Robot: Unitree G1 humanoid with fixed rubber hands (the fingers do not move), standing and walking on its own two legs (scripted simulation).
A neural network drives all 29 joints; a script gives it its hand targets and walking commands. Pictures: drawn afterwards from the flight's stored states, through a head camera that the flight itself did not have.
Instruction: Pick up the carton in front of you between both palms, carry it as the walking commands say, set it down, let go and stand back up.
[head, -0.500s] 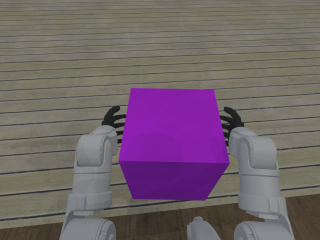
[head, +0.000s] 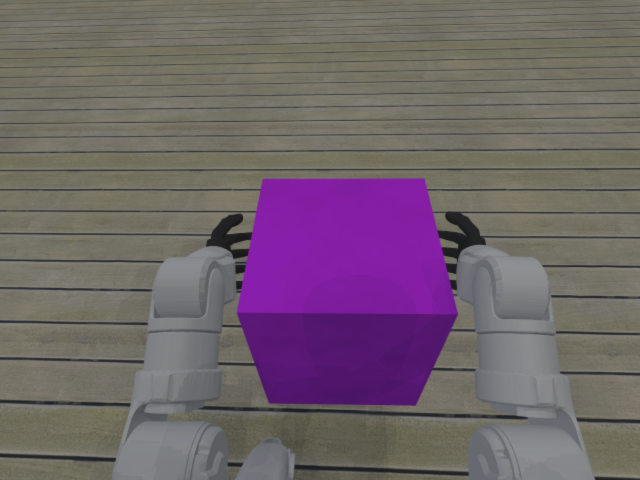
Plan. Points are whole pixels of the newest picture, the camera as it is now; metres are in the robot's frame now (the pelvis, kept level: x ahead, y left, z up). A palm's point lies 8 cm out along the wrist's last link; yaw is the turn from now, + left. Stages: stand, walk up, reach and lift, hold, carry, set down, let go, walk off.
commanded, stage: carry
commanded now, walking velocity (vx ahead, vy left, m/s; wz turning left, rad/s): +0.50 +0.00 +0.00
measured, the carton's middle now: (342, 297) +0.36 +0.02 +0.02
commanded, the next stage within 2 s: none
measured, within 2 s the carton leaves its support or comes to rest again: neither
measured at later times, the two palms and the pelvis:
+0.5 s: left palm (268, 131) +0.66 +0.16 +0.07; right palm (442, 142) +0.63 -0.13 +0.08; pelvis +0.29 +0.05 -0.01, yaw -2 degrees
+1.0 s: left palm (298, 67) +0.87 +0.14 +0.08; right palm (441, 66) +0.89 -0.16 +0.08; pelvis +0.59 -0.02 +0.00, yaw +1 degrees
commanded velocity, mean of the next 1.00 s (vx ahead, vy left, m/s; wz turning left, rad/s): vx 0.50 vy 0.00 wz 0.00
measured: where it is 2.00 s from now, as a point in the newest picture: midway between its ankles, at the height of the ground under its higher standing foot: (354, 225)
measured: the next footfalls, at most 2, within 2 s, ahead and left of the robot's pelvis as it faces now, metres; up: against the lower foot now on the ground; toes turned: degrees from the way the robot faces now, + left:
left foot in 0.24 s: +0.36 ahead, +0.10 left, -0.01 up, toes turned +3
right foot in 0.78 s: +0.62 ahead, -0.10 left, -0.01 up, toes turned -8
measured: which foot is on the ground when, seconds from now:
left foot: up 0.00-0.22, down 0.24-0.80, up 0.82-1.00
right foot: down 0.00-0.26, up 0.28-0.76, down 0.78-1.00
